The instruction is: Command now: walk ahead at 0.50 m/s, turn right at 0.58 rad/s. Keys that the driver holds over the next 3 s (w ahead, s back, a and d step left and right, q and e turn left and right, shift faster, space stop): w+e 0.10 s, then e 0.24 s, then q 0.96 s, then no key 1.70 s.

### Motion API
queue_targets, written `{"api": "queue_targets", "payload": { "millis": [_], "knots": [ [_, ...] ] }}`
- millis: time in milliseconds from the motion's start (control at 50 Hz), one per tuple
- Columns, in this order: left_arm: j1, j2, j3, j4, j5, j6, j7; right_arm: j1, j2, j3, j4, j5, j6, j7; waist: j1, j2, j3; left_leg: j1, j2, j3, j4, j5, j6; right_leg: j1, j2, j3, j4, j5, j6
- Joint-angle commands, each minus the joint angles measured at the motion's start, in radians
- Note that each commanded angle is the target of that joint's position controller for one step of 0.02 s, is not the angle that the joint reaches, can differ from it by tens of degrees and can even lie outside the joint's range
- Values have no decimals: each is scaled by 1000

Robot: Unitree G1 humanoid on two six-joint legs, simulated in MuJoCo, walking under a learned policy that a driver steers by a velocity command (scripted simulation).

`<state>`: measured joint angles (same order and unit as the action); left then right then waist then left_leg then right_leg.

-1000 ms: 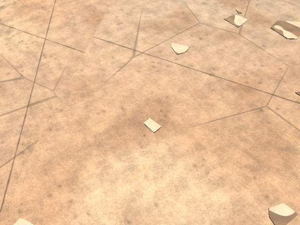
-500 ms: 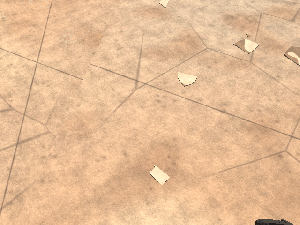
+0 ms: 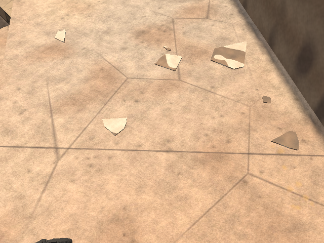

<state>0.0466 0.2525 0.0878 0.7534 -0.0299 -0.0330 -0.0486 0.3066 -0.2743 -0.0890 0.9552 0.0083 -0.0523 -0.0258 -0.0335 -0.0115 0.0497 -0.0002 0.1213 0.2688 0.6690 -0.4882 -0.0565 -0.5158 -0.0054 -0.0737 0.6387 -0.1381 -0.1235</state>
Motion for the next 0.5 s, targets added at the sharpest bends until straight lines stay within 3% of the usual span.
{"api": "queue_targets", "payload": {
  "millis": [20,40,60,80,100,120,180,220,260,320,380,400,420,440,460,480,500],
  "knots": [
    [392,306,86,6,12,-12,20,-40,-68,15,-160,6,-80,17,137,-175,-424,-766,-149,-313,761,-136,25,937,-344,935,-332,-219,-337],
    [372,232,65,17,21,-26,17,-152,-115,3,-188,47,-106,27,163,-103,-304,-874,-99,-350,762,-41,52,891,-320,808,-363,-147,-276],
    [315,188,53,11,13,-35,19,-163,-112,7,-186,39,-118,26,128,-55,-217,-861,-52,-348,683,48,75,758,-277,663,-349,-73,-235],
    [225,149,41,-10,11,-38,20,-155,-119,1,-169,10,-117,17,78,1,-161,-778,-14,-351,591,109,73,598,-234,557,-352,15,-201],
    [168,119,29,-31,18,-40,23,-136,-137,-11,-162,-4,-105,15,40,-4,-136,-693,10,-357,527,143,67,483,-205,489,-370,106,-186],
    [142,121,26,-44,25,-40,28,-128,-141,-16,-166,-7,-88,15,17,-8,-116,-641,11,-353,493,154,53,410,-194,459,-385,219,-184],
    [162,178,40,-43,25,-39,50,-157,-96,-9,-195,-26,-58,5,0,9,-88,-587,-24,-310,336,209,3,284,-152,331,-364,567,-174],
    [180,193,46,-40,16,-25,65,-217,-66,3,-220,-30,-51,5,17,-24,-88,-547,-68,-287,172,345,-8,240,-93,260,-335,600,-129],
    [207,188,47,-40,9,-6,74,-269,-54,11,-238,-23,-49,13,47,-65,-112,-484,-117,-278,24,494,-3,228,-58,244,-305,546,-86],
    [241,177,44,-36,7,16,80,-330,-73,10,-272,-10,-40,25,75,-93,-124,-458,-153,-302,-96,535,0,273,-73,320,-251,410,-54],
    [224,148,33,-44,15,20,90,-281,-115,-2,-264,-20,-49,36,56,-113,-140,-438,-132,-327,-169,509,33,376,-116,393,-153,347,-39],
    [205,128,24,-46,18,17,91,-237,-114,-3,-251,-28,-59,39,29,-110,-150,-379,-124,-312,-230,572,59,386,-103,382,-94,352,-21],
    [218,93,11,-48,28,11,90,-200,-129,-4,-245,-48,-71,38,17,-79,-187,-262,-79,-330,-271,770,96,372,-46,352,-1,338,14],
    [283,43,-7,-51,53,2,88,-158,-162,-2,-250,-73,-74,37,37,58,-294,-39,73,-488,-202,1182,174,268,35,296,187,61,57],
    [457,32,-15,-16,38,2,81,-138,-115,13,-224,-82,-63,42,99,277,-391,119,252,-744,-203,1283,371,126,93,270,372,-498,125],
    [465,118,-3,7,36,15,74,-153,-60,27,-221,-35,-51,52,96,222,-373,71,255,-848,-253,964,399,82,35,258,418,-558,162],
    [341,159,8,-6,31,33,75,-175,-48,32,-228,-15,-37,57,53,149,-271,7,193,-801,-279,726,360,27,19,233,440,-526,186]
  ]
}}
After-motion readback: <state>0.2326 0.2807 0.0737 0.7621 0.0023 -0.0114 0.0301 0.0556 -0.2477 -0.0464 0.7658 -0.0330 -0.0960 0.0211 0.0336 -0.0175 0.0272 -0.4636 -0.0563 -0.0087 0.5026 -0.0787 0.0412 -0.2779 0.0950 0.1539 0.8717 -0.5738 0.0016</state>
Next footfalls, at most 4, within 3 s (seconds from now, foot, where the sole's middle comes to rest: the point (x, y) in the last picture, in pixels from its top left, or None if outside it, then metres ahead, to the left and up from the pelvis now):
0.42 left None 0.41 0.06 -0.75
0.80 right None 0.30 -0.15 -0.75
1.24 left None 0.30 0.11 -0.75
1.64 right None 0.36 -0.12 -0.75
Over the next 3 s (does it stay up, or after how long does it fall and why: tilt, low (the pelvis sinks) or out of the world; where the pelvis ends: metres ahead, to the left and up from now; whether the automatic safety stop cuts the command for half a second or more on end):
stays up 0.30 -0.03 0.03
